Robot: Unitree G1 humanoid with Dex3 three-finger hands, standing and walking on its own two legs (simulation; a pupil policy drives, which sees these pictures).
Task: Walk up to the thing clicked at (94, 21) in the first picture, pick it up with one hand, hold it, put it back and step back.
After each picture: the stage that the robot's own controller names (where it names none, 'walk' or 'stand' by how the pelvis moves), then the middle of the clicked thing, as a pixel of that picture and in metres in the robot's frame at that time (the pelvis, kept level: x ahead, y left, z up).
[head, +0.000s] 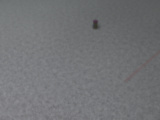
stand; (95, 24) +1.89 -0.19 -0.72
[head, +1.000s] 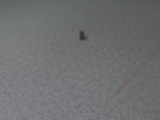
walk; (81, 35) +1.77 +0.15 -0.70
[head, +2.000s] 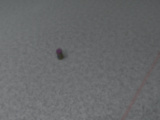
walk; (59, 54) +1.19 +0.31 -0.72
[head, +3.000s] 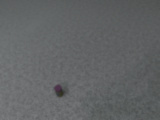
walk; (58, 91) +0.75 +0.26 -0.72
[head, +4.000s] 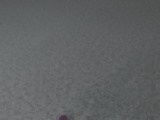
walk; out of the picture +0.50 +0.18 -0.72
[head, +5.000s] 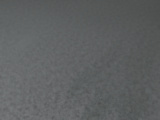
stand; out of the picture +0.41 +0.18 -0.72
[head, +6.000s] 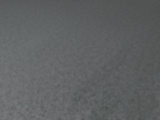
stand; out of the picture +0.39 +0.16 -0.72
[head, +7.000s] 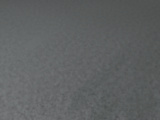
stand; out of the picture +0.41 +0.16 -0.73
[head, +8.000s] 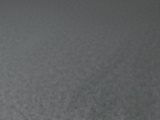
stand; out of the picture +0.41 +0.17 -0.73
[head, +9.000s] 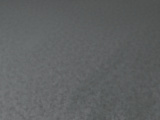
stand; out of the picture +0.40 +0.17 -0.73
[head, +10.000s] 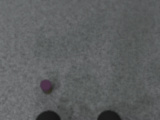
go down; (46, 87) +0.44 +0.17 -0.51
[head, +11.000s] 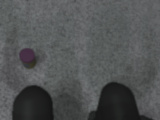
go down; (28, 59) +0.48 +0.20 -0.32
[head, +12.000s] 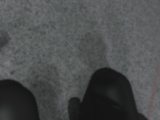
close in; out of the picture +0.47 +0.24 -0.25
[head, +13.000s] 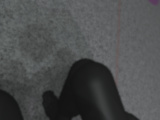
close; out of the picture +0.46 +0.27 -0.23
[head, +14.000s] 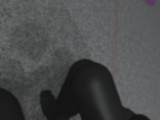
lift; out of the picture +0.45 +0.26 -0.24
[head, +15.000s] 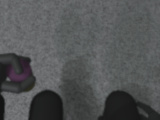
lift; (22, 77) +0.34 +0.21 -0.07
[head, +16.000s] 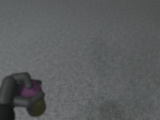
hold; (33, 99) +0.31 +0.17 +0.01
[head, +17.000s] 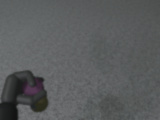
hold; (36, 95) +0.32 +0.16 -0.01
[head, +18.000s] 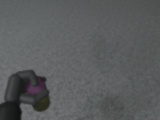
crouch; (38, 95) +0.33 +0.16 -0.01
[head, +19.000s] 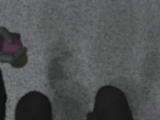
crouch; (15, 52) +0.45 +0.19 -0.11
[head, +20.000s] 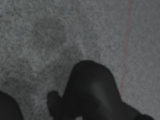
lower; out of the picture +0.45 +0.27 -0.24
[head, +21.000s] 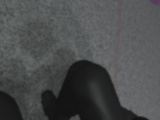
lower; out of the picture +0.45 +0.28 -0.24
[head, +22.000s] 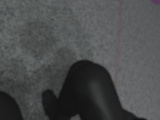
lower; out of the picture +0.45 +0.28 -0.24
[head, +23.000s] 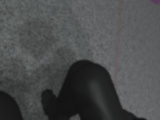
lower; out of the picture +0.45 +0.28 -0.24
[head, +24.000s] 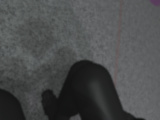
loosen; out of the picture +0.45 +0.26 -0.24
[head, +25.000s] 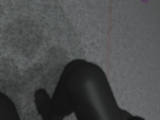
withdraw; out of the picture +0.44 +0.27 -0.25
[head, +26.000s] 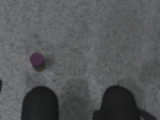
walk; (38, 62) +0.47 +0.19 -0.35
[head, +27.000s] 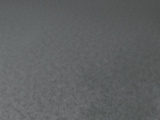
stand; out of the picture +0.40 +0.15 -0.66
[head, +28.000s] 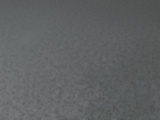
stand; out of the picture +0.41 +0.17 -0.67
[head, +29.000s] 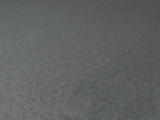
stand; out of the picture +0.41 +0.16 -0.69
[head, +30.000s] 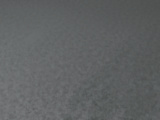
stand; out of the picture +0.42 +0.16 -0.72
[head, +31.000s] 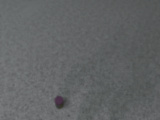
walk; (59, 102) +0.50 +0.15 -0.71
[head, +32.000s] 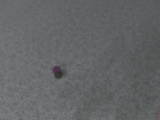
walk; (57, 72) +0.75 +0.22 -0.69
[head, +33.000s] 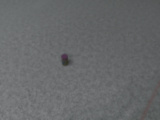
stand; (64, 60) +1.04 +0.19 -0.70
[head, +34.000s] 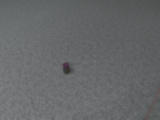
stand; (66, 68) +1.05 +0.16 -0.72
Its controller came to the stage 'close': yes
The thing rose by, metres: 0.70
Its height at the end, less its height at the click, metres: +0.00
